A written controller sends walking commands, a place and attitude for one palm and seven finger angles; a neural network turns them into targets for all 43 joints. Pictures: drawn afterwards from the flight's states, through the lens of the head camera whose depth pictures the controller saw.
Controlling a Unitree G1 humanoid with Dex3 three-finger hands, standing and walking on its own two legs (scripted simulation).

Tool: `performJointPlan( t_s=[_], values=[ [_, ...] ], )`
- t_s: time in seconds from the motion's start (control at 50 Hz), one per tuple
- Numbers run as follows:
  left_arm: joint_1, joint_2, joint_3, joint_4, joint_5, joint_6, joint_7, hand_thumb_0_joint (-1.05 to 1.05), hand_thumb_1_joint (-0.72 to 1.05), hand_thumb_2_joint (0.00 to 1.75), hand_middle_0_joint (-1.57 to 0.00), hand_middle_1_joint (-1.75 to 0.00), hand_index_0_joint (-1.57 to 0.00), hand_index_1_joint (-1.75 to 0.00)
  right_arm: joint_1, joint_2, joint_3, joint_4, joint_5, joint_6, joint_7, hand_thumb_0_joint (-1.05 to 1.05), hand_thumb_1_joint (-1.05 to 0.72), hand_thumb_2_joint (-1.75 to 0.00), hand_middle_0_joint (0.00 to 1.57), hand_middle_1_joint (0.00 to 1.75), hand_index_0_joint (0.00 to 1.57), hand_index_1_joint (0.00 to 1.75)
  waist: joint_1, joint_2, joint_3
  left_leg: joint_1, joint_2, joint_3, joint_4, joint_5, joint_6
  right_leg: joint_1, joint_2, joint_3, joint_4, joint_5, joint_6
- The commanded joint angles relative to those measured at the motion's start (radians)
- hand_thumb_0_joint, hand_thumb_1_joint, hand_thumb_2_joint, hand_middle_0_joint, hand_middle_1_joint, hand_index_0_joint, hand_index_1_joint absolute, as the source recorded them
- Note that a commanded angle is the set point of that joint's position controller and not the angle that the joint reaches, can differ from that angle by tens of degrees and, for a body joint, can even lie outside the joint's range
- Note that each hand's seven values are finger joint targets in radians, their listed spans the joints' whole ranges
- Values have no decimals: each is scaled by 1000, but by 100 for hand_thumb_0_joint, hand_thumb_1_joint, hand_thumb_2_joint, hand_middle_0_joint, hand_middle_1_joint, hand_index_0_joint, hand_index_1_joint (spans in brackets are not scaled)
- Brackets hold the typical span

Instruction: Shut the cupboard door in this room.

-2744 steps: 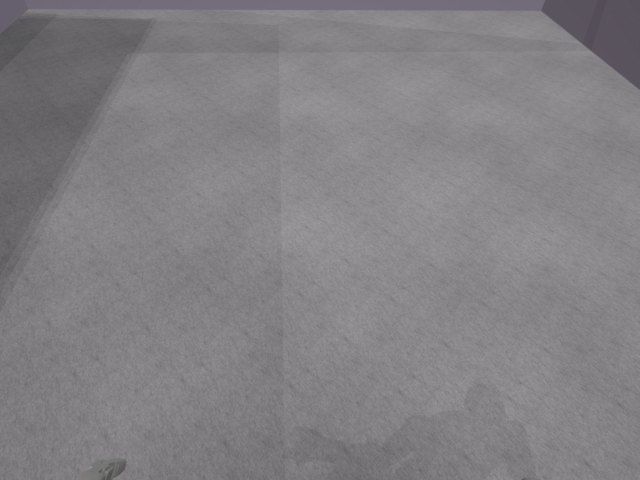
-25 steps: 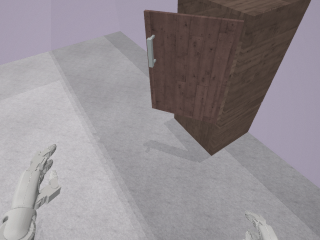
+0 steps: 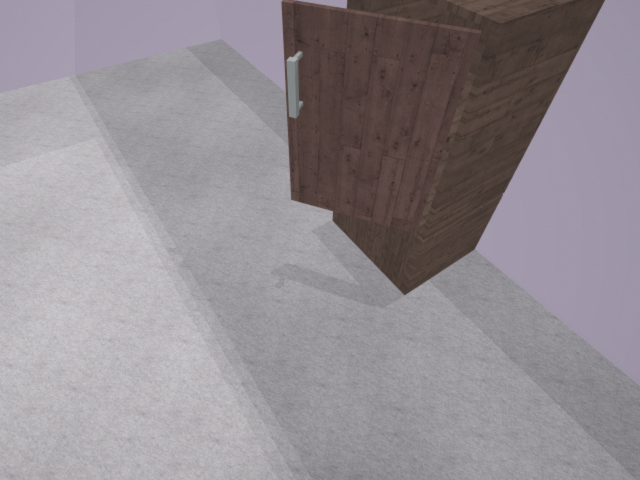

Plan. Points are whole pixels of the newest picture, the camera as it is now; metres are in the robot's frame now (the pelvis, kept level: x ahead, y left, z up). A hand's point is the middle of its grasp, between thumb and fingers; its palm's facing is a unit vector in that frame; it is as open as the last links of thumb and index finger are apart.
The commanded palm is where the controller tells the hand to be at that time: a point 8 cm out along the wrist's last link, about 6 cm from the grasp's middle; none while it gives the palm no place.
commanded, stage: let the arm hang, fingers relaxed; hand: left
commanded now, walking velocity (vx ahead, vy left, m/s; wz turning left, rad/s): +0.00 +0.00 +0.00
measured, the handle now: (296, 85) +0.95 +0.11 +0.00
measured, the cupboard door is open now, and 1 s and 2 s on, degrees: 35 35 35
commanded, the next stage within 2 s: look to check the result in 0.50 s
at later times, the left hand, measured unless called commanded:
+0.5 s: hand out of the picture +0.01 +0.15 -0.18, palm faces +0.01 -0.99 -0.17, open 7.4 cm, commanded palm none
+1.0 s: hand out of the picture +0.01 +0.17 -0.17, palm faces +0.00 -0.98 -0.22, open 7.4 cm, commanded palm none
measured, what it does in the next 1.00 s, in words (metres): stands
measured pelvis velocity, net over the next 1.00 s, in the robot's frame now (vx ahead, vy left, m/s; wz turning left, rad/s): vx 0.02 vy -0.01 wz -0.01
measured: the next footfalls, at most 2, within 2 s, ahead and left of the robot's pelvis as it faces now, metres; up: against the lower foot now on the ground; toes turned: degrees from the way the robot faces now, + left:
right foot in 1.88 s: +0.09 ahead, -0.15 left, +0.00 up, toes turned +23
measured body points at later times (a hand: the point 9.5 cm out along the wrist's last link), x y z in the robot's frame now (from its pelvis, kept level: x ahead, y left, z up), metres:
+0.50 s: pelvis +0.00 -0.01 +0.00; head +0.00 -0.01 +0.45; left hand +0.01 +0.21 -0.16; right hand +0.00 -0.24 -0.16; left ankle +0.06 +0.09 -0.74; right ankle -0.01 -0.12 -0.74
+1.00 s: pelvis +0.02 -0.01 +0.00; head +0.03 -0.02 +0.45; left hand +0.01 +0.22 -0.16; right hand +0.02 -0.25 -0.16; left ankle +0.06 +0.09 -0.74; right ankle -0.01 -0.12 -0.74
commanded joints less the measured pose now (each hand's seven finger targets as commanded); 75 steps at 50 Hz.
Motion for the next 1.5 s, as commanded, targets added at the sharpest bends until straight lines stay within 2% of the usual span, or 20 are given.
performJointPlan(
  t_s=[0.0,0.18,0.26,0.44,0.82,0.86,1.1,1.16,1.2,1.24,1.28,1.32,1.34,1.36,1.38,1.4,1.42,1.44,1.46,1.48],
  values=[
    [31,84,10,-28,0,-27,8,0,90,90,-20,-30,-20,-30,34,-139,-33,-34,0,-17,-13,0,-90,-90,20,30,20,30,-2,7,17,54,113,-160,-143,-253,7,-131,-64,78,-93,-107,-50],
    [29,62,12,-20,3,-30,13,0,90,90,-20,-30,-20,-30,35,-110,-34,-17,-2,-22,-12,0,-90,-90,20,30,20,30,-2,-11,46,49,107,-145,-143,-225,5,-154,-68,86,-92,-92,-45],
    [12,62,12,-25,2,-36,14,0,90,90,-20,-30,-20,-30,35,-96,-30,-15,-3,-24,-10,0,-90,-90,20,30,20,30,-7,-17,48,65,96,-120,-115,-157,0,-160,-80,99,-110,-79,-48],
    [-26,66,13,-37,-2,-38,13,0,90,90,-20,-30,-20,-30,25,-87,-23,-11,-4,-27,-11,0,-90,-90,20,30,20,30,-9,5,48,77,95,-108,-95,-90,-10,-140,-86,99,-122,-36,-49],
    [-49,91,16,-29,-5,-44,13,0,90,90,-20,-30,-20,-30,0,-125,-24,-5,0,-35,-16,0,-90,-90,20,30,20,30,-6,-4,-10,133,112,-107,-84,32,-5,-67,-90,94,-123,66,-49],
    [-50,90,15,-28,-5,-42,13,0,90,90,-20,-30,-20,-30,-8,-128,-23,-5,0,-34,-16,0,-90,-90,20,30,20,30,-6,3,11,130,111,-106,-90,13,-7,-77,-89,93,-127,52,-47],
    [-75,125,20,-32,-2,-46,11,0,90,90,-20,-30,-20,-30,-49,-164,-26,-13,1,-37,-15,0,-90,-90,20,30,20,30,-4,6,-8,156,115,-111,-92,56,-5,-53,-93,94,-137,93,-46],
    [-83,114,19,-32,-4,-42,10,0,90,90,-20,-30,-20,-30,-53,-149,-21,-12,-1,-35,-13,0,-90,-90,20,30,20,30,-6,6,0,138,110,-116,-92,57,-9,-42,-98,84,-128,90,-40],
    [-58,90,19,-37,-4,-32,15,0,90,90,-20,-30,-20,-30,-37,-116,-15,-19,1,-26,-10,0,-90,-90,20,30,20,30,-1,-10,4,108,102,-116,-57,89,-12,-40,-108,60,-93,104,-32],
    [-61,110,32,-53,-4,-25,18,0,90,90,-20,-30,-20,-30,-43,-125,-24,-34,-2,-17,-7,0,-90,-90,20,30,20,30,2,-22,0,62,90,-119,-13,86,-13,-31,-127,47,-58,108,-38],
    [-70,129,48,-79,-2,-19,19,0,90,90,-20,-30,-20,-30,-56,-131,-34,-56,-3,-9,-4,0,-90,-90,20,30,20,30,6,-21,2,6,73,-121,43,81,-16,-22,-156,46,-33,122,-59],
    [-79,150,64,-106,0,-15,20,0,90,90,-20,-30,-20,-30,-59,-125,-43,-80,-4,-3,0,0,-90,-90,20,30,20,30,7,-73,-7,-50,44,-95,139,61,-25,-6,-214,63,-31,143,-96],
    [-84,159,70,-122,2,-14,21,0,90,90,-20,-30,-20,-30,-66,-121,-47,-93,-6,2,2,0,-90,-90,20,30,20,30,11,-107,-7,-72,30,-71,215,10,-33,-11,-258,80,-37,173,-123],
    [-99,165,75,-139,4,-13,22,0,90,90,-20,-30,-20,-30,-76,-116,-52,-109,-9,9,4,0,-90,-90,20,30,20,30,11,-136,14,-103,23,-54,312,-126,-42,-26,-302,88,-48,216,-156],
    [-116,167,77,-155,8,-13,23,0,90,90,-20,-30,-20,-30,-85,-116,-58,-127,-10,14,7,0,-90,-90,20,30,20,30,7,-160,22,-128,25,-46,390,-252,-47,-37,-338,88,-41,283,-182],
    [-137,166,82,-171,14,-12,27,0,90,90,-20,-30,-20,-30,-76,-119,-64,-141,-8,16,10,0,-90,-90,20,30,20,30,-2,-169,22,-137,41,-44,420,-308,-48,-37,-360,67,-18,343,-193],
    [-162,179,87,-185,16,-12,26,0,90,90,-20,-30,-20,-30,-70,-116,-65,-151,-5,13,15,0,-90,-90,20,30,20,30,-14,-145,38,-130,62,-51,345,-309,-49,-32,-365,28,41,406,-179],
    [-169,179,91,-197,13,-13,25,0,90,90,-20,-30,-20,-30,-33,-122,-65,-148,-5,8,18,0,-90,-90,20,30,20,30,-32,-75,13,-58,76,-66,213,-157,-41,-48,-336,-22,145,413,-133],
    [-149,161,90,-211,5,-8,21,0,90,90,-20,-30,-20,-30,27,-164,-70,-146,-12,-1,18,0,-90,-90,20,30,20,30,-47,110,-39,54,145,-211,57,206,11,-138,-222,-113,335,253,-43],
    [-123,111,78,-239,-6,-3,18,0,90,90,-20,-30,-20,-30,60,-240,-82,-148,-23,-5,11,0,-90,-90,20,30,20,30,-43,337,-58,133,317,-496,-50,482,133,-292,-65,-136,538,-295,35]
  ],
)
